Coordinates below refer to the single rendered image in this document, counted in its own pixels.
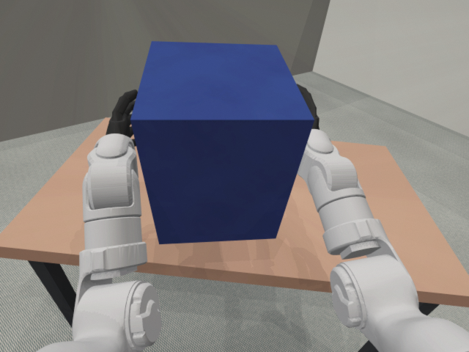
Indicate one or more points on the right robot hand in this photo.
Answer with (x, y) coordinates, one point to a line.
(310, 103)

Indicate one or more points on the robot left upper arm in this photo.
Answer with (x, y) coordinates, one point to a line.
(118, 317)

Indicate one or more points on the robot left forearm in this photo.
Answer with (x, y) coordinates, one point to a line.
(111, 212)

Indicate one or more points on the carton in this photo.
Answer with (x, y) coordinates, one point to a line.
(220, 130)

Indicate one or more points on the robot right forearm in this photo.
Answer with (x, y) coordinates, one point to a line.
(350, 228)

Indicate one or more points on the robot right upper arm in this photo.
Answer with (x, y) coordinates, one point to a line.
(375, 295)

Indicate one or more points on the table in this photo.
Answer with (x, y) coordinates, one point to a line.
(49, 231)

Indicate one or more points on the left robot hand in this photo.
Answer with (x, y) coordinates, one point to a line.
(120, 120)

